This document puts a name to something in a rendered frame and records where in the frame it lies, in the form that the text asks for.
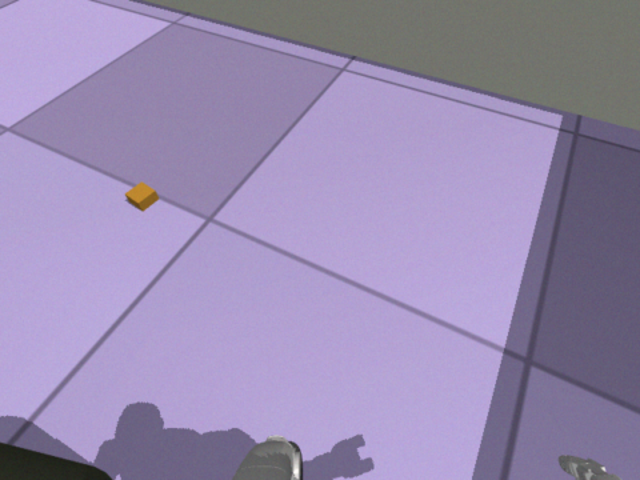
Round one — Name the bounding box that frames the right robot hand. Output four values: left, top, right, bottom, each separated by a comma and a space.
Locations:
558, 455, 622, 480

